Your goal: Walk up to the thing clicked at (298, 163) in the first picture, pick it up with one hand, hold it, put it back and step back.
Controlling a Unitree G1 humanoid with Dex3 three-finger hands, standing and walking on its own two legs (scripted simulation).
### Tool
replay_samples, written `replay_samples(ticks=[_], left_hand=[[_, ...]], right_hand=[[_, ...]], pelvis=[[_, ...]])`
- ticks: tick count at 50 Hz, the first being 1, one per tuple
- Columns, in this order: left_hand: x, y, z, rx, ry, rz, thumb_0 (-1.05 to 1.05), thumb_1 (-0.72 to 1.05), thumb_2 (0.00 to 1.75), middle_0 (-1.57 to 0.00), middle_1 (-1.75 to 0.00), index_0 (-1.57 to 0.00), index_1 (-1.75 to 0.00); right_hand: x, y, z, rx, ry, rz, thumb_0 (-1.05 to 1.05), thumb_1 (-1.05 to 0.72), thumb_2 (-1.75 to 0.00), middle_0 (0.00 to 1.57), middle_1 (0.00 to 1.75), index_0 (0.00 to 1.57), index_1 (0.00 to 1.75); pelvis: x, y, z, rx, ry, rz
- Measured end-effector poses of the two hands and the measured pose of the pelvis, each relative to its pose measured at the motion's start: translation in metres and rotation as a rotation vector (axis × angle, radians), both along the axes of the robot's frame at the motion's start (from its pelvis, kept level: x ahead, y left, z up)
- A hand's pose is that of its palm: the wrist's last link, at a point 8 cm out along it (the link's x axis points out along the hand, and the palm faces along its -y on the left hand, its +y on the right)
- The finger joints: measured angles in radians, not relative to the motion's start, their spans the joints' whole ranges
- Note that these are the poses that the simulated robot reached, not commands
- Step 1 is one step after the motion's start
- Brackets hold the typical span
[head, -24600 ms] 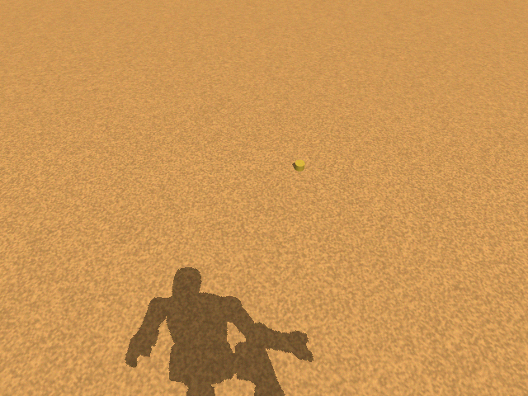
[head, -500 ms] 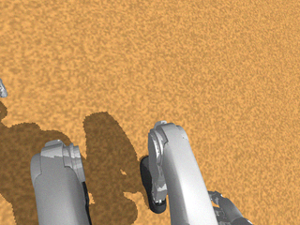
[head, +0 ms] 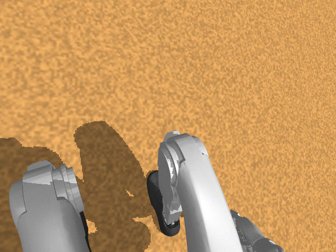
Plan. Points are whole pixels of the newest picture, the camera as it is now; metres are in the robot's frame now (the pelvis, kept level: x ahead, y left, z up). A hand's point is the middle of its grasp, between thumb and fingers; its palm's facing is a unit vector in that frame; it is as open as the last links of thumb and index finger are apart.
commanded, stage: rest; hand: left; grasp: from above
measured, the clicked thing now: out of the picture +0.44 +0.36 -0.24
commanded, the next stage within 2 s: open in 1.04 s
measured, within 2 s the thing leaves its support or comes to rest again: rests again in 0.60 s
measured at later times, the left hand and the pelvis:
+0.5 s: hand out of the picture +0.42 +0.35 -0.24, palm faces -0.46 -0.14 -0.87, open 5.4 cm; pelvis +0.00 +0.00 -0.01, yaw -2 degrees
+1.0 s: hand out of the picture +0.42 +0.34 -0.25, palm faces -0.46 -0.15 -0.88, open 5.8 cm; pelvis +0.00 +0.01 -0.01, yaw -3 degrees
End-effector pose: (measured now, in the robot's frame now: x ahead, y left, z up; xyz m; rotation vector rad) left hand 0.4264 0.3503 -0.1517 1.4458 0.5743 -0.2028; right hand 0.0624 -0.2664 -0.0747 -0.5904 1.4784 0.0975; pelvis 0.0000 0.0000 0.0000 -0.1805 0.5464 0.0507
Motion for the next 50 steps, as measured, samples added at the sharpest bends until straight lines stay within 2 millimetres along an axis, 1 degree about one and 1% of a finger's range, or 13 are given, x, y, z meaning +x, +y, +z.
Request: replay_samples(ticks=[8,14,22,35,50], left_hand=[[0.002,-0.001,-0.012,-0.008,-0.007,-0.004,-0.13,0.46,0.18,-0.76,-0.39,-1.13,-0.40],[-0.002,0.000,-0.019,-0.010,-0.003,0.005,-0.13,0.46,0.18,-0.76,-0.39,-1.13,-0.40],[-0.003,0.000,-0.025,-0.011,-0.003,0.012,-0.12,0.46,0.19,-0.76,-0.39,-1.13,-0.41],[0.001,-0.003,-0.036,-0.012,-0.012,0.005,-0.11,0.45,0.20,-0.75,-0.40,-1.11,-0.42],[0.000,-0.004,-0.041,-0.013,-0.007,0.010,-0.08,0.43,0.23,-0.73,-0.43,-1.07,-0.46]], right_hand=[[0.000,-0.001,0.003,-0.013,0.010,0.033,0.00,-0.91,-0.89,0.20,0.30,0.20,0.30],[0.003,-0.001,0.007,-0.023,0.008,0.058,0.00,-0.91,-0.89,0.20,0.30,0.20,0.30],[0.007,0.001,0.008,-0.015,-0.002,0.100,0.00,-0.91,-0.89,0.20,0.30,0.20,0.30],[0.004,0.009,0.011,0.006,0.001,0.128,0.00,-0.91,-0.90,0.20,0.30,0.20,0.30],[0.005,0.012,0.014,0.028,0.002,0.164,0.00,-0.91,-0.90,0.20,0.30,0.20,0.30]], pelvis=[[0.000,0.001,-0.004,-0.012,-0.012,-0.007],[0.001,0.002,-0.005,-0.019,-0.019,-0.009],[0.000,0.003,-0.007,-0.026,-0.035,-0.014],[0.000,0.006,-0.008,-0.039,-0.050,-0.020],[-0.001,0.007,-0.008,-0.049,-0.059,-0.025]])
